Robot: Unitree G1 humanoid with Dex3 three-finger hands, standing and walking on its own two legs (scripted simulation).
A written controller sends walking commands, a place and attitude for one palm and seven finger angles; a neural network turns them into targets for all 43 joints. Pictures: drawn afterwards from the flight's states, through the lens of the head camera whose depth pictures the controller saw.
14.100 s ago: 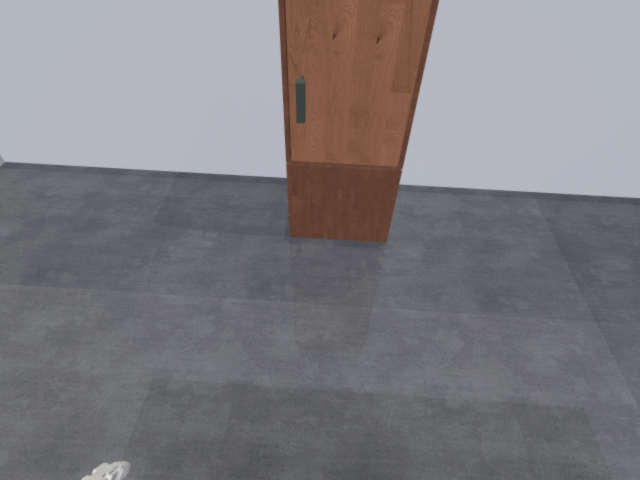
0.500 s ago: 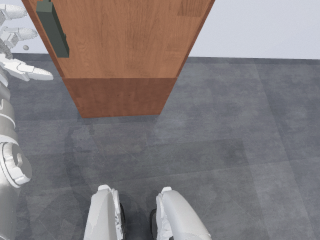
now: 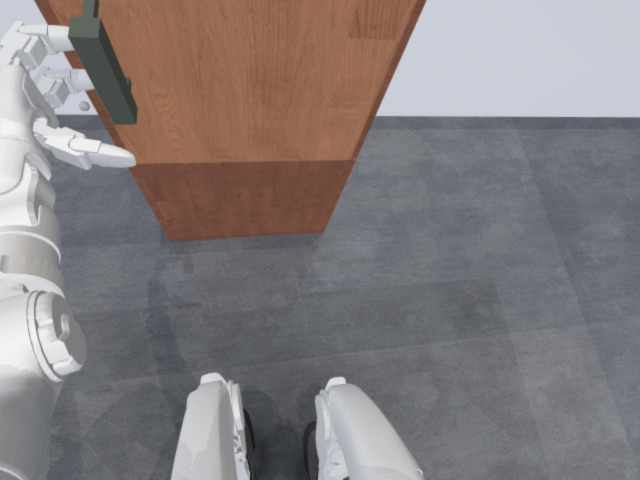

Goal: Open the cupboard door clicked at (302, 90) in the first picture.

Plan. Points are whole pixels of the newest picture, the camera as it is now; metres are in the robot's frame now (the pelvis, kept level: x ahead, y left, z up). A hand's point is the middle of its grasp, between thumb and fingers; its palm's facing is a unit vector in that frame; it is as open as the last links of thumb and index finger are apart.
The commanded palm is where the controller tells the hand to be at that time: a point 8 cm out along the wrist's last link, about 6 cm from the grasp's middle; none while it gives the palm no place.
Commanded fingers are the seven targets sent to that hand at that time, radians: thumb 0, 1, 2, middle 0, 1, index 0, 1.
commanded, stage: slide the fingers in behind the handle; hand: left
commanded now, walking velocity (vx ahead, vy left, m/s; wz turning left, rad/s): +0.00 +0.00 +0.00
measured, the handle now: (109, 63) +0.59 +0.21 +0.05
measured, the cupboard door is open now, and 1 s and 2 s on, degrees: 0 0 1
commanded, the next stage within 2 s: close the thumb around the handle in 1.08 s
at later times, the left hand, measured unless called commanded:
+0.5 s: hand (120, 106) +0.53 +0.19 +0.05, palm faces +0.06 -1.00 -0.02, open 14.0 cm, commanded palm +0.51 +0.22 +0.04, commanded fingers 0.00 -0.50 0.30 -0.30 -1.20 -0.30 -1.20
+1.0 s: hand (128, 108) +0.53 +0.18 +0.05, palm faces +0.07 -1.00 -0.02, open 14.0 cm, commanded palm +0.51 +0.21 +0.04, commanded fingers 0.00 -0.50 0.30 -0.30 -1.20 -0.30 -1.20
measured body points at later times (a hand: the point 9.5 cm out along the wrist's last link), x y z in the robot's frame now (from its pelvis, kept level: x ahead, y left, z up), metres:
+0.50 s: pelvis +0.00 -0.01 +0.00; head +0.17 +0.03 +0.42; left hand +0.52 +0.24 +0.05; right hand +0.02 -0.27 -0.10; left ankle +0.06 +0.09 -0.59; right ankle +0.00 -0.10 -0.59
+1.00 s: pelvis +0.00 -0.01 +0.00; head +0.17 +0.03 +0.42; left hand +0.52 +0.24 +0.05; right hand +0.01 -0.27 -0.11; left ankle +0.06 +0.09 -0.59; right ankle +0.00 -0.10 -0.59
